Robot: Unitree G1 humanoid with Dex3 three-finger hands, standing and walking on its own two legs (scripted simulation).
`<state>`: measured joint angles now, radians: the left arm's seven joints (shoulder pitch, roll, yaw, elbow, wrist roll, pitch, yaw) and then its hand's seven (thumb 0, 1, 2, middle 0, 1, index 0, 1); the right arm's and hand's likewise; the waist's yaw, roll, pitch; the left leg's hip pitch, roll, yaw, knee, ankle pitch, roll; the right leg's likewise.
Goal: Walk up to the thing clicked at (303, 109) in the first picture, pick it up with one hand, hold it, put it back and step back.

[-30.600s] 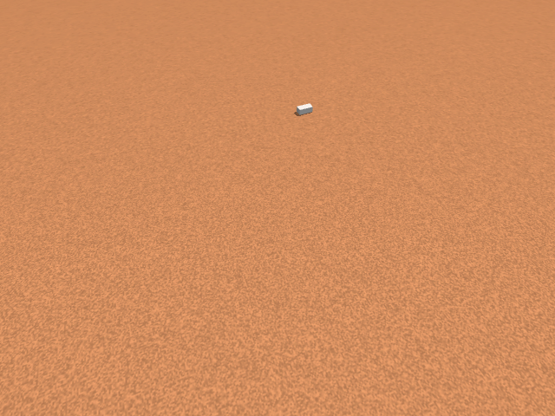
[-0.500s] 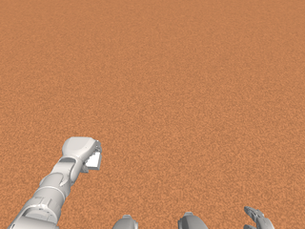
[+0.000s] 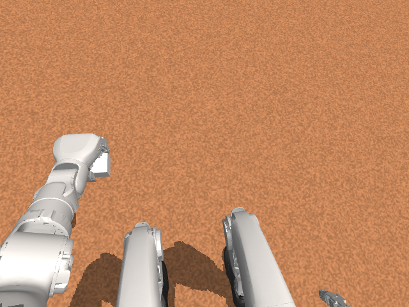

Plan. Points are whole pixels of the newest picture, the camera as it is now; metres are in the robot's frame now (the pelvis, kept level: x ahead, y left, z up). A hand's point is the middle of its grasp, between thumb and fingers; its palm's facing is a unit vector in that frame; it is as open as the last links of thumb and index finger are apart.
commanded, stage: crouch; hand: left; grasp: from above
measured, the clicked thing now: (87, 165) +0.44 +0.23 -0.16
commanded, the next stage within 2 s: lower in 1.20 s
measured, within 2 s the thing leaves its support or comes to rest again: neither
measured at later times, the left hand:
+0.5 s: hand (104, 170) +0.46 +0.23 -0.27, palm faces -0.46 +0.01 -0.89, open 7.6 cm
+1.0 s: hand (110, 170) +0.48 +0.22 -0.33, palm faces -0.46 +0.01 -0.89, open 7.5 cm
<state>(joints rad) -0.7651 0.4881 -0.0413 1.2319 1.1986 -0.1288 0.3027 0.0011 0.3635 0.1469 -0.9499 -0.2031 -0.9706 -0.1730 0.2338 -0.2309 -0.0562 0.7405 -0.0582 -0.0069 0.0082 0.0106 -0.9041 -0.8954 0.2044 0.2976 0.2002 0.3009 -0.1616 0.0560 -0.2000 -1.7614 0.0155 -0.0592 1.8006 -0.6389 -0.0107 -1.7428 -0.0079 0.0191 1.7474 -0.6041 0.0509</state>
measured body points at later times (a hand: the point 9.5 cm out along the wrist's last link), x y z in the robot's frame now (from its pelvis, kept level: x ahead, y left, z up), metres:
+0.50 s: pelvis -0.01 +0.00 -0.12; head +0.23 +0.04 +0.27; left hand +0.48 +0.23 -0.22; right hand +0.05 -0.28 -0.23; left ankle +0.07 +0.12 -0.48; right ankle +0.08 -0.15 -0.48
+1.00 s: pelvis -0.02 +0.00 -0.17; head +0.22 +0.04 +0.20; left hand +0.50 +0.22 -0.28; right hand +0.00 -0.28 -0.28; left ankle +0.07 +0.12 -0.48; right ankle +0.08 -0.15 -0.48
